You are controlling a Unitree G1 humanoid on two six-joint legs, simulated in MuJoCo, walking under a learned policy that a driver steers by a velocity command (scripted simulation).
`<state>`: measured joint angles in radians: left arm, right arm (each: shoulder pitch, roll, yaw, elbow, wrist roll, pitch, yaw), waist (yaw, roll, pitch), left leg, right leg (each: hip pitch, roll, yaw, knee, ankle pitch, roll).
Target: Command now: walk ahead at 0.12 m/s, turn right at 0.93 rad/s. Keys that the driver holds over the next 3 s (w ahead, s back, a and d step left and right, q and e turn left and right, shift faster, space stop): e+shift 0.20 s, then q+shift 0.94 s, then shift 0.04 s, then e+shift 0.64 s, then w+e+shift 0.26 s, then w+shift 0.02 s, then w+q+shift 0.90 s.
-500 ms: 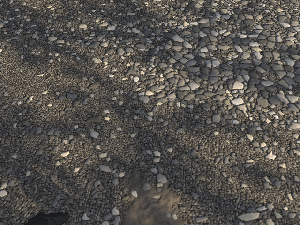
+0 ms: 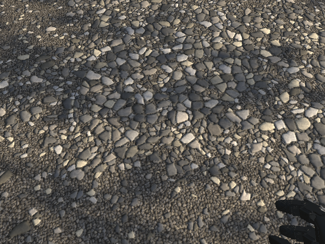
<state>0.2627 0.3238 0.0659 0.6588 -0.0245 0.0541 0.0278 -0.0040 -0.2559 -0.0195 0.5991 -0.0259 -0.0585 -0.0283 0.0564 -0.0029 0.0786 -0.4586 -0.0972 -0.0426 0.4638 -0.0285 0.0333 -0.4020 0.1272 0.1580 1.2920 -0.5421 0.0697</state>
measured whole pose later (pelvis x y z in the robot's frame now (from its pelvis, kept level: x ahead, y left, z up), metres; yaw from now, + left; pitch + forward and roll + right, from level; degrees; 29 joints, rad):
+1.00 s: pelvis +0.07 +0.01 +0.02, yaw +16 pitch +4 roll -3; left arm 0.06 0.32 0.10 0.69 0.01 0.00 0.04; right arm 0.20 -0.33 -0.09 0.62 0.02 0.04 -0.03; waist -0.01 -0.02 0.05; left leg -0.31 -0.06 -0.10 0.46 -0.21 0.07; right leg -0.59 0.01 0.08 1.04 -0.35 0.08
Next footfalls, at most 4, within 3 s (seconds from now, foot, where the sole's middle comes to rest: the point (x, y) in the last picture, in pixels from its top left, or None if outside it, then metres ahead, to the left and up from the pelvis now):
0.34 right None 0.08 -0.16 -0.76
0.78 left None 0.09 0.10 -0.76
1.26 right None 0.23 -0.07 -0.76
1.88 right None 0.22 -0.14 -0.76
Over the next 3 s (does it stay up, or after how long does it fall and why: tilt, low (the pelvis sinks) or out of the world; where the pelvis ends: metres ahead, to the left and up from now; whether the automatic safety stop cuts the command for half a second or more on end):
stays up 0.93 0.01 0.01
